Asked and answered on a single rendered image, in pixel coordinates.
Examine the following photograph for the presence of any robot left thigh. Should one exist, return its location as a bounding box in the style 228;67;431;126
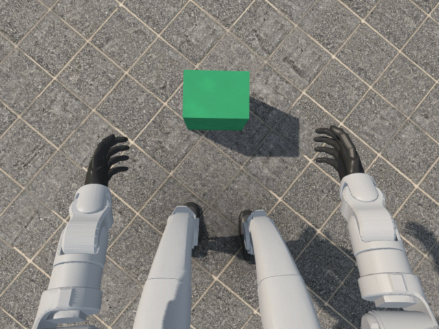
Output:
132;212;200;329

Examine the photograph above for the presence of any robot left shin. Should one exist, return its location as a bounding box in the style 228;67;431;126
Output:
167;206;194;221

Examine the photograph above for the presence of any right robot hand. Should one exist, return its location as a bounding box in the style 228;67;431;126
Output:
313;125;364;181

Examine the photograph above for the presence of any robot right upper arm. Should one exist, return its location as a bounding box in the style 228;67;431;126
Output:
361;310;437;329

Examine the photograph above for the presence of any robot left forearm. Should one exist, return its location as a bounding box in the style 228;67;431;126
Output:
32;184;113;329

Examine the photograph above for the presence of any robot right forearm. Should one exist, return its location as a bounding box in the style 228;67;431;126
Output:
339;173;439;329

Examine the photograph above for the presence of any left robot hand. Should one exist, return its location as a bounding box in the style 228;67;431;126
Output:
84;134;130;187

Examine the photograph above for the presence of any carton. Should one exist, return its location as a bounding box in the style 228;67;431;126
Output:
182;70;250;131

